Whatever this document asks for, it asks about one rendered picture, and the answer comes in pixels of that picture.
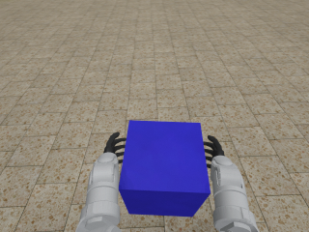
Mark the robot right hand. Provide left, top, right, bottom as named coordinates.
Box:
left=203, top=135, right=225, bottom=168

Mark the robot left hand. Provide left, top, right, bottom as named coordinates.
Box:
left=103, top=131, right=126, bottom=164

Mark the carton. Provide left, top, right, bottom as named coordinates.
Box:
left=119, top=120, right=211, bottom=218

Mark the right robot forearm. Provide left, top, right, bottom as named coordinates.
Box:
left=210, top=156, right=260, bottom=232

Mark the left robot forearm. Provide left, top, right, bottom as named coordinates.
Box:
left=75, top=152, right=121, bottom=232

